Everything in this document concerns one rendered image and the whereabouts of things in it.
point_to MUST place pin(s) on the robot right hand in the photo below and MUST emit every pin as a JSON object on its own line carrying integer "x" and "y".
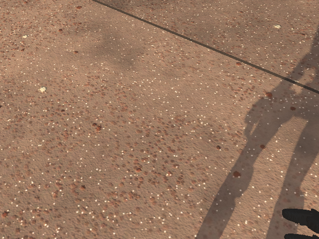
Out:
{"x": 309, "y": 218}

